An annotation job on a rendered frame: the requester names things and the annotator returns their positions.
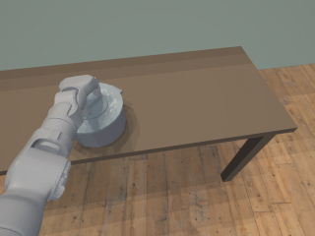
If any pot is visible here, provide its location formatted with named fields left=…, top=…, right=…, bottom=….
left=73, top=86, right=126, bottom=148

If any table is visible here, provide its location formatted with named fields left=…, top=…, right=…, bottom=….
left=0, top=46, right=298, bottom=182

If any robot left forearm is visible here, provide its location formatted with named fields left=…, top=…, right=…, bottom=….
left=4, top=85, right=87, bottom=191

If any left robot upper arm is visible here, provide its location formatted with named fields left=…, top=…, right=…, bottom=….
left=0, top=147, right=72, bottom=236

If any knob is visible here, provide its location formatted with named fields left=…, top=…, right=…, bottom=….
left=86, top=93, right=99, bottom=109

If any lid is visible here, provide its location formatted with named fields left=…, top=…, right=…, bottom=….
left=77, top=83, right=123, bottom=135

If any left robot hand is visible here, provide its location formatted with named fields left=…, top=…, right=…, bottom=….
left=59, top=75, right=101, bottom=117

